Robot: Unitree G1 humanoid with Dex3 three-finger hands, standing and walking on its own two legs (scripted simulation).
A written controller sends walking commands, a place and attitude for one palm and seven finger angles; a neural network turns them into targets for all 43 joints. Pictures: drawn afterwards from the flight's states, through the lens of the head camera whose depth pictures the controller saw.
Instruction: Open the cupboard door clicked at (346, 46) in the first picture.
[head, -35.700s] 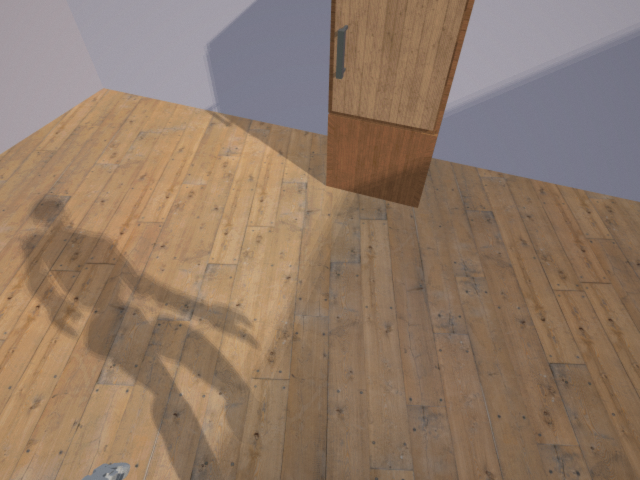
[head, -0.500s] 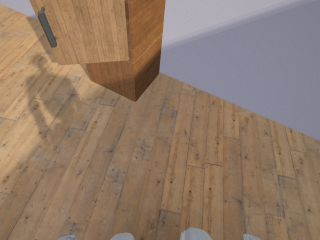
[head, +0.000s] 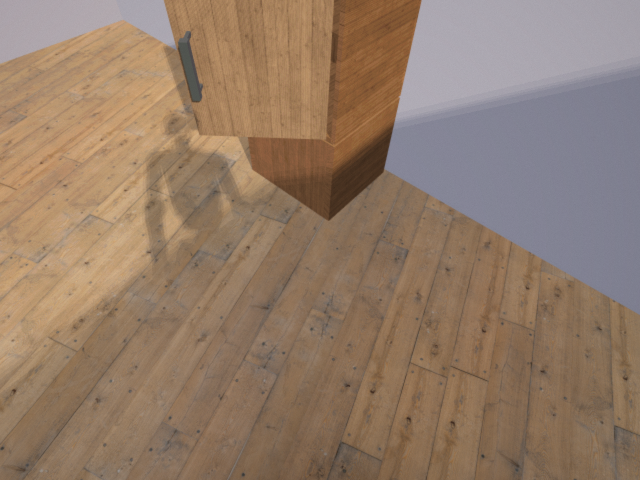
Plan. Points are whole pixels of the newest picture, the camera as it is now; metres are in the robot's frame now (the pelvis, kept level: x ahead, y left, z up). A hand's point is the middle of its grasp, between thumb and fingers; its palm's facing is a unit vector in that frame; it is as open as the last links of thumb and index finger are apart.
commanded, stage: take the last steps up to it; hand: left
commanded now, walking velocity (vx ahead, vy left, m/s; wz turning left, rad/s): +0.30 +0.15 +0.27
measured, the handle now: (192, 66) +1.06 +0.41 -0.09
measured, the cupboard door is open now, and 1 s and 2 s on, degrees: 40 40 40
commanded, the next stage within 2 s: come to a stop and stand still in 1.48 s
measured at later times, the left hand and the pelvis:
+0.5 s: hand out of the picture +0.05 +0.19 -0.15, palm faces +0.20 -0.96 -0.19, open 7.4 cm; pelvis +0.08 +0.01 +0.01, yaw +8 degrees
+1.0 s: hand (161, 340) +0.33 +0.28 -0.16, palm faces +0.14 -0.96 -0.23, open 7.4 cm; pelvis +0.25 +0.08 -0.01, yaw +7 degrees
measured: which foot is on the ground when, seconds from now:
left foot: up 0.00-0.00, down 0.02-0.26, up 0.28-0.62, down 0.64-0.98, up 1.00-1.00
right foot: down 0.00-0.02, up 0.04-0.26, down 0.28-0.64, up 0.66-0.96, down 0.98-1.00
